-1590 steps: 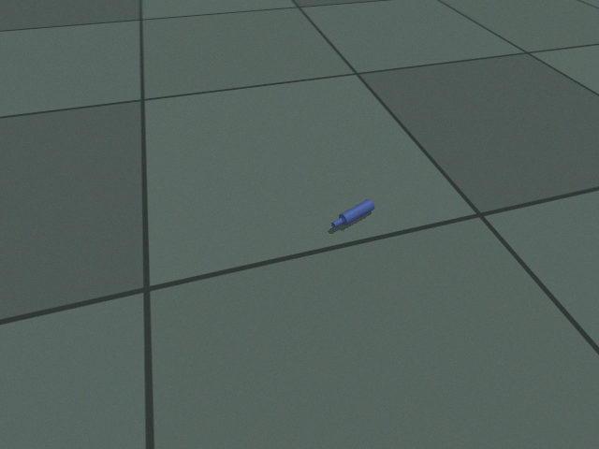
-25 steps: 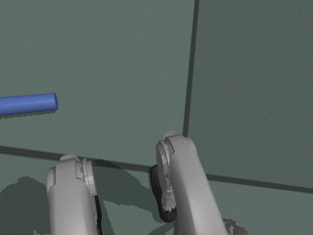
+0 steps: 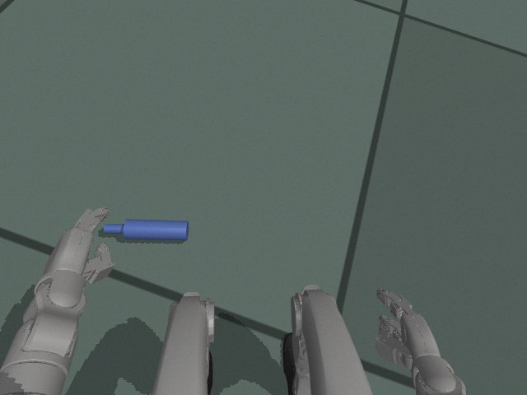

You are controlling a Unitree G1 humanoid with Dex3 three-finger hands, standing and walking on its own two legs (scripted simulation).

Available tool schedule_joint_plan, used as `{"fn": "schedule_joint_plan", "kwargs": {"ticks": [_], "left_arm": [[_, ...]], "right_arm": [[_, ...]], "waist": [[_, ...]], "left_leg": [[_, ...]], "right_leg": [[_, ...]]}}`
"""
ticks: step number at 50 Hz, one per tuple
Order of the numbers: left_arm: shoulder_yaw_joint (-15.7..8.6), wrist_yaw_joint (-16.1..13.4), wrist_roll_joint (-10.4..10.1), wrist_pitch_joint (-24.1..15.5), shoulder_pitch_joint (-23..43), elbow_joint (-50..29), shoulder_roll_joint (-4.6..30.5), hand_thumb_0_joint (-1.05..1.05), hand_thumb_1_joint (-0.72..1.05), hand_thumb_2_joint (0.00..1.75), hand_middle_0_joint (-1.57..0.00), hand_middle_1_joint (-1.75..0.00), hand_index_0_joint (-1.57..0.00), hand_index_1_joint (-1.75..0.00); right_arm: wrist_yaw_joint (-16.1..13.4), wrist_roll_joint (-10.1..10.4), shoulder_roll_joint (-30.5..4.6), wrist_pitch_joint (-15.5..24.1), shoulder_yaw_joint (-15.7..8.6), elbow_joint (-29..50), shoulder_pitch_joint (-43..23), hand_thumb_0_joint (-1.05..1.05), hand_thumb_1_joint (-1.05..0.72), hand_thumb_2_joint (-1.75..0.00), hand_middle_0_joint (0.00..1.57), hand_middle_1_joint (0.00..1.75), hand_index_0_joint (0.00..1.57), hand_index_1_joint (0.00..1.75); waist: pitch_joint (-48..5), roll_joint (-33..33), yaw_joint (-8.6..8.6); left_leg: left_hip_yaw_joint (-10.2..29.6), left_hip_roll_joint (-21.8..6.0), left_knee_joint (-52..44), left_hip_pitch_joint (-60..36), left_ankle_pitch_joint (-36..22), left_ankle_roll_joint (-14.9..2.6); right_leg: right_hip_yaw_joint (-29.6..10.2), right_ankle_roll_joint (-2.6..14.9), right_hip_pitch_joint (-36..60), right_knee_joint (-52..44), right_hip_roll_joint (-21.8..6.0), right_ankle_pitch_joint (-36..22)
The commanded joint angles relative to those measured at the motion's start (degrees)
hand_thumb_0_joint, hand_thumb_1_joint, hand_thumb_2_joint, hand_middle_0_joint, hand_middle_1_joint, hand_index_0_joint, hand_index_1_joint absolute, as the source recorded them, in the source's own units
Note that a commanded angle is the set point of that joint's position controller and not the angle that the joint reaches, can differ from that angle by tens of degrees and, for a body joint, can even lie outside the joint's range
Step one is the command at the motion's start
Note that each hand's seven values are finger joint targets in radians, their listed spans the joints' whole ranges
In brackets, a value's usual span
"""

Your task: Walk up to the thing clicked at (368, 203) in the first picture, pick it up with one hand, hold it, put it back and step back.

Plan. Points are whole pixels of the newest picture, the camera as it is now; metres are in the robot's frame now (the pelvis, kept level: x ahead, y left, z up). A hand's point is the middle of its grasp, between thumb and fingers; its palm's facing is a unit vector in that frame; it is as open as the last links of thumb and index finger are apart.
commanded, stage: home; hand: left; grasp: from above
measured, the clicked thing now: (147, 229) +0.52 +0.27 -0.51
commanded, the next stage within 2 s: none
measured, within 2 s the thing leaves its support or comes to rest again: neither
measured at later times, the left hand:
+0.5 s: hand (90, 295) +0.25 +0.18 +0.10, palm faces +0.10 -0.97 -0.21, open 7.4 cm
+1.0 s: hand (66, 334) +0.22 +0.17 +0.14, palm faces +0.11 -0.98 -0.19, open 7.4 cm
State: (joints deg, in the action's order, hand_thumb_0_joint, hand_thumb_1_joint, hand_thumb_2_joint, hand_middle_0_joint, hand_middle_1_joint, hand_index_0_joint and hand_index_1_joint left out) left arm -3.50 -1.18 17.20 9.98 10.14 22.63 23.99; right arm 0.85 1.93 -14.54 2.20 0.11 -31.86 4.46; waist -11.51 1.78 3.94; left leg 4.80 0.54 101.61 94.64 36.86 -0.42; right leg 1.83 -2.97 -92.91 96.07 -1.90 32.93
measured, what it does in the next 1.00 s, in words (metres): rises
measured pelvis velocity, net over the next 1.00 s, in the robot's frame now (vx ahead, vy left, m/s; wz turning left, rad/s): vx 0.07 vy -0.01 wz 0.06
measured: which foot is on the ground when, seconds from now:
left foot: down 0.00-1.00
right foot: down 0.00-1.00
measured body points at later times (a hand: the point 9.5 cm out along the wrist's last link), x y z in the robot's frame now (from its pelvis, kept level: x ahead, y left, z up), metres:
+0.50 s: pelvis +0.06 -0.01 +0.16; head +0.11 +0.00 +0.61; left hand +0.25 +0.23 +0.12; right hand +0.21 -0.25 +0.08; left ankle +0.07 +0.11 -0.50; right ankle +0.09 -0.15 -0.50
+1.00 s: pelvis +0.07 -0.01 +0.18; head +0.08 -0.01 +0.63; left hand +0.21 +0.23 +0.15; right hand +0.26 -0.24 +0.13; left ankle +0.07 +0.11 -0.50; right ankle +0.09 -0.15 -0.50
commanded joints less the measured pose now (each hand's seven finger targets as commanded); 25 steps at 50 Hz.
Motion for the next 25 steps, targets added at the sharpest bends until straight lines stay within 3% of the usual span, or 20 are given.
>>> {"fn": "schedule_joint_plan", "kwargs": {"ticks": [1,3,8,14,15,17,19,25], "left_arm": [[-4.43,-2.80,-7.33,1.01,4.66,-17.00,8.20,0.00,0.90,0.90,-0.20,-0.30,-0.20,-0.30],[-3.88,-3.21,-9.81,2.56,1.24,-18.44,6.32,0.00,0.90,0.90,-0.20,-0.30,-0.20,-0.30],[-3.35,-4.18,-14.24,6.18,-8.36,-21.53,1.72,0.00,0.90,0.90,-0.20,-0.30,-0.20,-0.30],[-4.33,-4.06,-19.00,9.44,-16.99,-25.48,-1.85,0.00,0.90,0.90,-0.20,-0.30,-0.20,-0.30],[-4.86,-4.06,-19.55,9.82,-18.31,-26.06,-1.97,0.00,0.90,0.90,-0.20,-0.30,-0.20,-0.30],[-3.20,-3.68,-20.37,10.49,-20.95,-28.99,-3.89,0.00,0.90,0.90,-0.20,-0.30,-0.20,-0.30],[-4.32,-3.62,-21.12,11.38,-25.90,-30.50,-3.71,0.00,0.90,0.90,-0.20,-0.30,-0.20,-0.30],[-2.41,-2.81,-21.03,12.73,-34.01,-37.63,-5.34,0.00,0.90,0.90,-0.20,-0.30,-0.20,-0.30]], "right_arm": [[-3.00,0.21,-8.64,3.23,-3.04,6.81,3.75,0.00,-0.90,-0.90,0.20,0.30,0.20,0.30],[-3.84,0.42,-7.92,3.99,-2.60,7.24,3.33,0.00,-0.90,-0.90,0.20,0.30,0.20,0.30],[-6.12,0.58,-6.40,5.58,-1.33,7.10,5.34,0.00,-0.90,-0.90,0.20,0.30,0.20,0.30],[-9.08,0.29,-5.33,7.62,-0.35,7.65,7.16,0.00,-0.90,-0.90,0.20,0.30,0.20,0.30],[-9.49,0.25,-5.25,7.97,-0.09,7.81,7.49,0.00,-0.90,-0.90,0.20,0.30,0.20,0.30],[-10.17,0.18,-4.92,8.69,0.06,8.40,8.30,0.00,-0.90,-0.90,0.20,0.30,0.20,0.30],[-10.76,0.06,-4.79,9.27,0.02,9.06,8.96,0.00,-0.90,-0.90,0.20,0.30,0.20,0.30],[-11.88,-0.35,-4.13,10.99,-0.17,10.70,9.48,0.00,-0.90,-0.90,0.20,0.30,0.20,0.30]], "waist": [[-24.68,5.76,1.70],[-22.78,5.12,1.78],[-20.54,4.06,1.40],[-15.80,4.19,0.37],[-15.29,3.48,0.09],[-13.65,3.42,0.61],[-12.38,2.63,-0.53],[-6.55,2.09,-0.95]], "left_leg": [[0.66,-0.52,-23.97,-27.61,-0.53,-0.98],[0.62,-0.53,-26.60,-29.95,-1.06,-0.92],[0.98,-1.01,-32.32,-38.85,-11.45,-0.17],[0.45,-1.12,-39.61,-46.64,-16.73,0.08],[0.31,-1.05,-40.94,-47.81,-16.68,0.05],[-0.27,-0.93,-43.01,-50.29,-18.72,0.02],[-0.99,-0.61,-44.99,-52.39,-20.88,0.02],[-1.60,-0.45,-50.50,-56.40,-21.04,-0.07]], "right_leg": [[0.41,4.04,21.77,-18.45,1.71,-1.80],[-0.05,3.95,25.18,-21.47,1.72,-2.05],[0.13,4.02,33.87,-27.20,1.89,-10.16],[0.36,3.82,43.78,-35.36,2.26,-14.42],[0.48,3.81,45.54,-36.78,2.34,-14.25],[0.61,3.69,48.61,-39.54,2.51,-16.30],[0.81,3.53,52.56,-42.26,2.70,-17.99],[1.52,3.30,56.92,-48.17,3.09,-17.88]]}}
